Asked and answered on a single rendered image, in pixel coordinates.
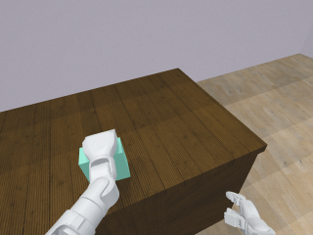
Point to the right robot forearm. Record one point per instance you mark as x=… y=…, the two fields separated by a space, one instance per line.
x=256 y=226

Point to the sponge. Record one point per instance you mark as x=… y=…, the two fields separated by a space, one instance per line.
x=120 y=160

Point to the right robot hand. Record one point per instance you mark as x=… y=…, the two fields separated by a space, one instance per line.
x=246 y=210

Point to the left robot hand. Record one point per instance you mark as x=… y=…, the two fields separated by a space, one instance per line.
x=100 y=144

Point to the left robot forearm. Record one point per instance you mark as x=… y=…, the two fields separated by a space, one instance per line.
x=101 y=194

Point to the table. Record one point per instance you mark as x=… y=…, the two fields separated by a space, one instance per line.
x=184 y=152

